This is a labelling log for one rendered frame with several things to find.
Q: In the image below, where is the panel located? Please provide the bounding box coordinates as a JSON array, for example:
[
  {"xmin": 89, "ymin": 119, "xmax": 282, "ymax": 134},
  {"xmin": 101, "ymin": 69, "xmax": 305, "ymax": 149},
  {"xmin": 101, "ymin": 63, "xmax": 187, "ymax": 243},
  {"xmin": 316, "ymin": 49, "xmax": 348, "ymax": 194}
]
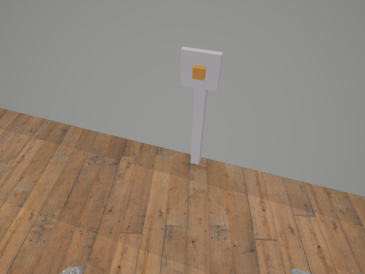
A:
[{"xmin": 181, "ymin": 47, "xmax": 223, "ymax": 165}]

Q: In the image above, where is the button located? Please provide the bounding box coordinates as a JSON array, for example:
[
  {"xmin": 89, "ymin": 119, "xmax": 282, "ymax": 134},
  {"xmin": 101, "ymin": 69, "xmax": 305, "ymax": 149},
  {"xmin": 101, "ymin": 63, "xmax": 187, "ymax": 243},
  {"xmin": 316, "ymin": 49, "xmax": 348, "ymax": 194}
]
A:
[{"xmin": 192, "ymin": 65, "xmax": 206, "ymax": 80}]

